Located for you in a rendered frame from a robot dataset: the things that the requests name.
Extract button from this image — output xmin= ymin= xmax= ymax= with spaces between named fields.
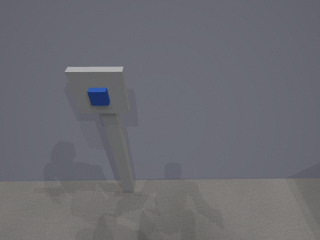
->
xmin=87 ymin=87 xmax=110 ymax=106

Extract panel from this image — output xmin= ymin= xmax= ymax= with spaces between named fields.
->
xmin=65 ymin=66 xmax=135 ymax=193

